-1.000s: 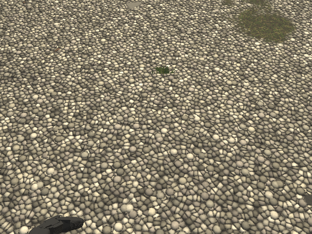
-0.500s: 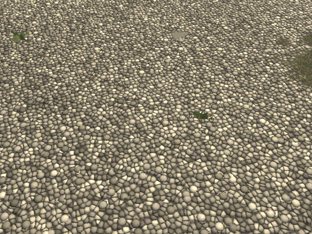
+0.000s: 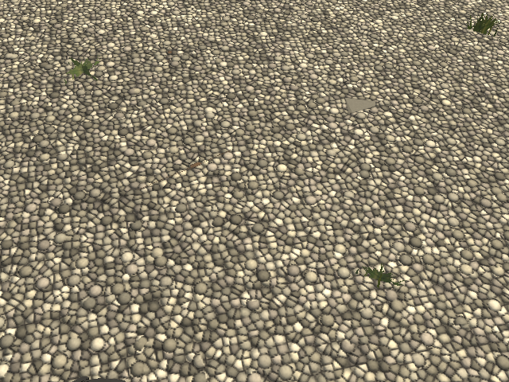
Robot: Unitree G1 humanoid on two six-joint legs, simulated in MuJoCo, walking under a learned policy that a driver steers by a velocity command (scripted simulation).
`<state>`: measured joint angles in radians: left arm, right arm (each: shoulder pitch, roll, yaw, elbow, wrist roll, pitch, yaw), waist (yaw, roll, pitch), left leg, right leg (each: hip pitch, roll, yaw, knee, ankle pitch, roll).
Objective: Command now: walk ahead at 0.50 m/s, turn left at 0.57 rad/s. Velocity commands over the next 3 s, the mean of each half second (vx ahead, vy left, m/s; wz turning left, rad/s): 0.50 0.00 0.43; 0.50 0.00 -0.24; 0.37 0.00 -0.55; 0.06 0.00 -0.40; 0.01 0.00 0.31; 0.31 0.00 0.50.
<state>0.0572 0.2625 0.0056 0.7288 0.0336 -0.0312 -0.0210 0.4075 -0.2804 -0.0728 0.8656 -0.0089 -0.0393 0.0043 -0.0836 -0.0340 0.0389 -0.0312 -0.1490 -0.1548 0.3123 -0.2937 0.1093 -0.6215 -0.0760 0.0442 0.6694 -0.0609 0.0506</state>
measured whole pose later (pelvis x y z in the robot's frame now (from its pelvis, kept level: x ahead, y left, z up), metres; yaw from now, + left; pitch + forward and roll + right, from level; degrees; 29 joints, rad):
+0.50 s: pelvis +0.26 -0.01 +0.00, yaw +13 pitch +2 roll -2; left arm 0.44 0.25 0.03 0.91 0.02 -0.08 -0.02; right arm 0.07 -0.26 -0.02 0.73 -0.04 -0.01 0.06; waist 0.07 0.04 0.02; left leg -0.57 0.04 0.01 0.67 -0.12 0.04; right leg 0.01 0.01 -0.15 0.24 -0.28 -0.01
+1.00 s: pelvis +0.50 +0.07 +0.00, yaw +3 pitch +1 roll +1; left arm 0.13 0.24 0.05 0.83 0.03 0.00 -0.06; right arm 0.40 -0.22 -0.03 0.94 -0.02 -0.09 -0.02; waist -0.04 -0.03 0.04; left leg 0.08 -0.04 0.25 0.21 -0.31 0.04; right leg -0.63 -0.07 -0.07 0.73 -0.02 -0.06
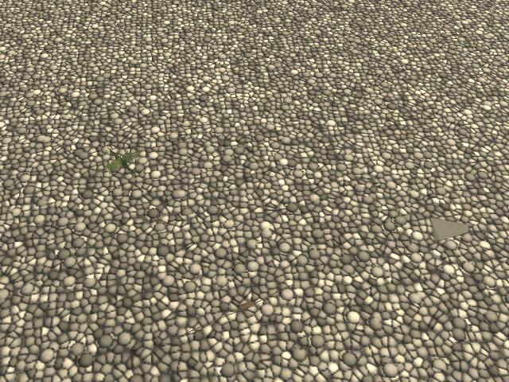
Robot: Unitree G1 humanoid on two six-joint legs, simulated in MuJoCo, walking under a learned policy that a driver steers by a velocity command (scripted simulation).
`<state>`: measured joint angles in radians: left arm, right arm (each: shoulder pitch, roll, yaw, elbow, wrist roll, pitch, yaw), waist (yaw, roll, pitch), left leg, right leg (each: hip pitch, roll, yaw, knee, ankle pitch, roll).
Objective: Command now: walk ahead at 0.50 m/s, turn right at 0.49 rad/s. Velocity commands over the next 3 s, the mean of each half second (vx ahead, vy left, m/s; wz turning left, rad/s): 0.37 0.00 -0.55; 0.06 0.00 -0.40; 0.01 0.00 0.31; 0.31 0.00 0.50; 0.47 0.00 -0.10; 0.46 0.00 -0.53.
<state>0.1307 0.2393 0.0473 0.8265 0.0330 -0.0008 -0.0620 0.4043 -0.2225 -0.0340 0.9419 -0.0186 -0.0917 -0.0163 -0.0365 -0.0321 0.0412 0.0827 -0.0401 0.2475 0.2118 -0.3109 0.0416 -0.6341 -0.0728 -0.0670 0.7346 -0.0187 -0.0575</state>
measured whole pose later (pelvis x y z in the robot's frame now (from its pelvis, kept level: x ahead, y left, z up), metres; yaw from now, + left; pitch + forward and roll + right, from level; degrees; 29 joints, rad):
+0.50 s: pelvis +0.24 -0.04 +0.00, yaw -18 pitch +1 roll +0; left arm 0.32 0.28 0.07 0.85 0.00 0.00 0.01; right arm 0.10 -0.26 -0.03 0.76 -0.02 -0.01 -0.01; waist 0.05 0.04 0.08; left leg -0.62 0.06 -0.05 0.83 -0.17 -0.05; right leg -0.14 0.16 0.12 0.39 -0.24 -0.11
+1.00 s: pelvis +0.31 -0.03 +0.00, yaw -30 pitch -1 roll +0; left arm 0.18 0.27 0.03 0.80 0.01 0.08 -0.01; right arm 0.23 -0.26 -0.02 0.80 -0.02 0.02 -0.01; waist -0.03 -0.01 0.05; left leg -0.30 0.01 0.06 0.46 -0.14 0.04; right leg -0.26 0.04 0.04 0.65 -0.40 -0.01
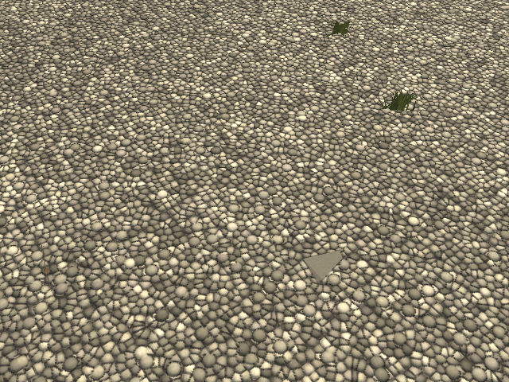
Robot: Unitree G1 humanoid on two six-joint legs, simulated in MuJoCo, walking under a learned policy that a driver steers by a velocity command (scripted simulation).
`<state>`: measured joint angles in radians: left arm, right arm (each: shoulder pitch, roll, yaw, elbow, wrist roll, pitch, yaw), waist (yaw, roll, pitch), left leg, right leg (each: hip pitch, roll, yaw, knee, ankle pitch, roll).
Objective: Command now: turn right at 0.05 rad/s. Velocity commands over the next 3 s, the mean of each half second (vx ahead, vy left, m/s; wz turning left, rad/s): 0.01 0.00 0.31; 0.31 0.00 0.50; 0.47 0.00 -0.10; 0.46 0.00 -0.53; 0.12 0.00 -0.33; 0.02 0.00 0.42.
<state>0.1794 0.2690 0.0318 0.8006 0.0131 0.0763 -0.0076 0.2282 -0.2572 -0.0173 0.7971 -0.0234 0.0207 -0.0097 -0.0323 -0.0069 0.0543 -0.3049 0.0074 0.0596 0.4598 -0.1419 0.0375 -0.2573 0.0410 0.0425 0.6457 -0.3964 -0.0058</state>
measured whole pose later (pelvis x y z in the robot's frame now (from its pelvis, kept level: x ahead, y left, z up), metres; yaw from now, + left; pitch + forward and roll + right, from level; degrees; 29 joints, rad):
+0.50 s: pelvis -0.02 +0.02 +0.00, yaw +14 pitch +0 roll -1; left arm 0.15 0.29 0.05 0.84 0.02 0.06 0.04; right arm 0.25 -0.28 -0.06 0.80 -0.01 0.03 0.01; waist -0.01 -0.04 0.07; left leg -0.23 -0.07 -0.01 0.51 -0.28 0.08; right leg -0.39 0.00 -0.01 0.98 -0.49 0.01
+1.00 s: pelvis +0.10 +0.02 +0.00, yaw +29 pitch +1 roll +0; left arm 0.19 0.27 0.03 0.78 0.03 -0.06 0.01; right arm 0.34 -0.30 -0.07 0.84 -0.02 -0.02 0.02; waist -0.02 0.04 -0.02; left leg -0.30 -0.12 -0.16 0.89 -0.45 0.08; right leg -0.27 0.04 0.02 0.48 -0.23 -0.04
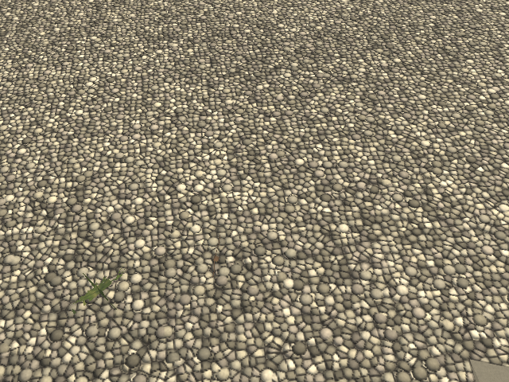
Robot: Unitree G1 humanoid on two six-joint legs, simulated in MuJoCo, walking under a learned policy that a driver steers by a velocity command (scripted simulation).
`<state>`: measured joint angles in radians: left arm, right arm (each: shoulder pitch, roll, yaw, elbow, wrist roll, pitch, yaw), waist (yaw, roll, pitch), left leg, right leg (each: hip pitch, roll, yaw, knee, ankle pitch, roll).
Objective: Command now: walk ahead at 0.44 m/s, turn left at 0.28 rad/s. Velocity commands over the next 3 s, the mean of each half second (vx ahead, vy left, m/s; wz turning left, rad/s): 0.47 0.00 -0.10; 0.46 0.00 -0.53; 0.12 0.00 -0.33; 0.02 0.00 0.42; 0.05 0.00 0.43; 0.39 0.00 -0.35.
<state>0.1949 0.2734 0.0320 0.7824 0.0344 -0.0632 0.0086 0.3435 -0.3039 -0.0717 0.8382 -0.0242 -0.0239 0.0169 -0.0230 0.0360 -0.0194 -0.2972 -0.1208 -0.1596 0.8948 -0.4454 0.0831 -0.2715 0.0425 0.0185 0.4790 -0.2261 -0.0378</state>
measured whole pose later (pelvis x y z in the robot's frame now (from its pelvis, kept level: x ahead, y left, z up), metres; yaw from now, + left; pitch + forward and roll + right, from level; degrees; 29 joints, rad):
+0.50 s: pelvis +0.25 +0.04 +0.00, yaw -7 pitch +1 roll +0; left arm 0.38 0.26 0.06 0.92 0.02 -0.04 -0.02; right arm 0.15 -0.23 -0.02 0.79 -0.04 -0.07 0.00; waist 0.04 -0.03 0.04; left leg -0.28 -0.01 0.10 0.47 -0.19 0.06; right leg -0.37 -0.01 0.02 1.09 -0.35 -0.07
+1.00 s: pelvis +0.49 -0.04 -0.01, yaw -24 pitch +0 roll +0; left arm 0.11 0.27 0.06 0.78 0.01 -0.01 -0.01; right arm 0.29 -0.24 -0.03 0.86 -0.01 -0.05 -0.02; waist -0.03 0.01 0.10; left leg -0.34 0.05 0.06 1.29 -0.42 -0.02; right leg -0.38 0.11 -0.08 0.56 -0.18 -0.13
